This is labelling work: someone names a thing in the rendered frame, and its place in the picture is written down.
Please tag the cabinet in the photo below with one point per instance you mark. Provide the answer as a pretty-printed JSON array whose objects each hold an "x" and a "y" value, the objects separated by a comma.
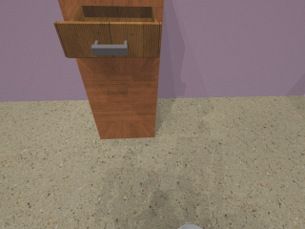
[{"x": 122, "y": 91}]

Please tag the handle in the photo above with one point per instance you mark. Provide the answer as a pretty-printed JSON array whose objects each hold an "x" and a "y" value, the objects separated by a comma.
[{"x": 109, "y": 49}]

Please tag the drawer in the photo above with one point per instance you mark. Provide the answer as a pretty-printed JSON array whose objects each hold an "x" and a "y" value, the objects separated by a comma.
[{"x": 111, "y": 25}]

